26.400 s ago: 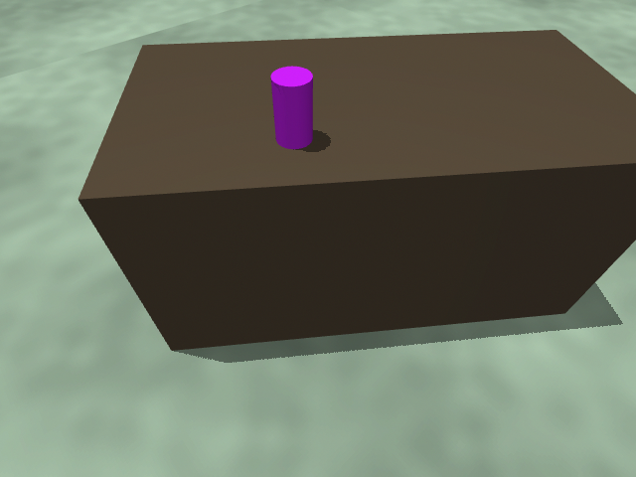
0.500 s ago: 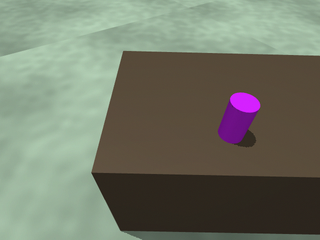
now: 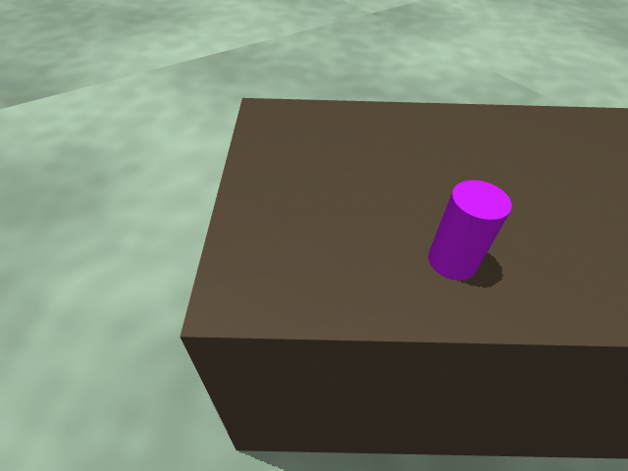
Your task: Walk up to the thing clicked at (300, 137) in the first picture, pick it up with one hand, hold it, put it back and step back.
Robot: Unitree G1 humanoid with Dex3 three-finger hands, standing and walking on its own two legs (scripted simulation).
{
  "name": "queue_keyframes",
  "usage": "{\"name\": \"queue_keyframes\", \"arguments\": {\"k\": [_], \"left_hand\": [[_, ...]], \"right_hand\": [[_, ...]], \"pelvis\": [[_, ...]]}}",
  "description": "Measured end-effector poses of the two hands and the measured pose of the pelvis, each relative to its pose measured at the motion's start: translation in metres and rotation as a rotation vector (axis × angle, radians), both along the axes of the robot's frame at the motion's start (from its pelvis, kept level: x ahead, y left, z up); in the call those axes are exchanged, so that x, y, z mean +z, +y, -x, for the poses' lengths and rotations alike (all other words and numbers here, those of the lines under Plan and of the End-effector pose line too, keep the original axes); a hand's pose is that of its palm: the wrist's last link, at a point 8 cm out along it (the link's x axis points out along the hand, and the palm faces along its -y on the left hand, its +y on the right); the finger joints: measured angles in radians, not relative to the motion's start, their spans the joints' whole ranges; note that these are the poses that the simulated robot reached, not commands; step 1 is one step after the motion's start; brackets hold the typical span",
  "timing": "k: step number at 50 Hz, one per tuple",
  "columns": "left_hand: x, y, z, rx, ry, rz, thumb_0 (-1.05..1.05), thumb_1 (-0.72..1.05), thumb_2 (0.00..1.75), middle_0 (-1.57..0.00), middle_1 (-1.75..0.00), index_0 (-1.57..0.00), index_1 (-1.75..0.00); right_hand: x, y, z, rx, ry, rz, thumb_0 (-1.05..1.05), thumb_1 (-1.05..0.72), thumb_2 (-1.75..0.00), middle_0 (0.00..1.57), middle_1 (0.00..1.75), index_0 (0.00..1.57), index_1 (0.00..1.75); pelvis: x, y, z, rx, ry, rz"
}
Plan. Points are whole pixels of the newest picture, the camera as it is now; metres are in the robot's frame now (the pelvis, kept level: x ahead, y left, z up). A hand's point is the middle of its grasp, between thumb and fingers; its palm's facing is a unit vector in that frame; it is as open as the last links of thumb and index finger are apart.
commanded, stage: stand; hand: right
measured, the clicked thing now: (465, 232) +0.48 -0.25 -0.01
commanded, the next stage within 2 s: step back in 2.00 s
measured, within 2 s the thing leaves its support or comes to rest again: neither
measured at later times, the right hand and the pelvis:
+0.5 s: hand out of the picture +0.08 -0.25 -0.15, palm faces -0.02 +0.94 -0.35, open 7.4 cm; pelvis +0.00 +0.00 +0.00, yaw +0 degrees
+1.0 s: hand out of the picture +0.08 -0.26 -0.16, palm faces -0.02 +0.94 -0.35, open 7.4 cm; pelvis +0.01 +0.00 +0.00, yaw +0 degrees
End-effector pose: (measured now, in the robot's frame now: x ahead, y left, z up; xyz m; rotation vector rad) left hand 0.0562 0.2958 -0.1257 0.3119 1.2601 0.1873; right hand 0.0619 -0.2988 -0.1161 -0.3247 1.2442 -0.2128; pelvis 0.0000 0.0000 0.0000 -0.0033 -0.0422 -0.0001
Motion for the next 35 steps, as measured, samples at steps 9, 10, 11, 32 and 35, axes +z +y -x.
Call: {"name": "queue_keyframes", "arguments": {"k": [9, 10, 11, 32, 35], "left_hand": [[0.000, 0.001, 0.001, 0.001, 0.014, -0.001, 0.01, 0.91, 0.89, -0.20, -0.30, -0.21, -0.30], [0.000, 0.001, 0.001, 0.002, 0.014, -0.002, 0.01, 0.91, 0.89, -0.20, -0.30, -0.21, -0.30], [0.000, 0.001, 0.001, 0.002, 0.013, -0.002, 0.01, 0.91, 0.89, -0.20, -0.30, -0.21, -0.30], [0.002, -0.003, -0.010, -0.001, -0.013, -0.002, 0.01, 0.91, 0.89, -0.20, -0.30, -0.21, -0.30], [0.002, -0.003, -0.009, 0.001, -0.009, -0.003, 0.01, 0.91, 0.89, -0.20, -0.30, -0.21, -0.30]], "right_hand": [[-0.001, 0.000, 0.000, -0.004, 0.010, -0.003, 0.01, -0.88, -0.89, 0.21, 0.30, 0.21, 0.30], [-0.001, 0.000, -0.001, -0.003, 0.009, -0.004, 0.01, -0.88, -0.89, 0.21, 0.30, 0.21, 0.30], [-0.002, 0.000, -0.001, -0.002, 0.009, -0.005, 0.01, -0.89, -0.89, 0.21, 0.30, 0.21, 0.30], [-0.001, -0.001, -0.011, 0.006, -0.010, -0.007, 0.01, -0.90, -0.89, 0.21, 0.30, 0.21, 0.30], [-0.001, -0.001, -0.011, 0.003, -0.007, -0.008, 0.01, -0.90, -0.89, 0.21, 0.30, 0.21, 0.30]], "pelvis": [[0.000, 0.000, -0.002, -0.002, 0.005, -0.002], [0.000, 0.000, -0.002, -0.002, 0.005, -0.002], [0.000, 0.000, -0.003, -0.002, 0.005, -0.002], [0.000, -0.002, -0.005, 0.001, 0.005, -0.002], [0.000, -0.002, -0.006, 0.001, 0.005, -0.002]]}}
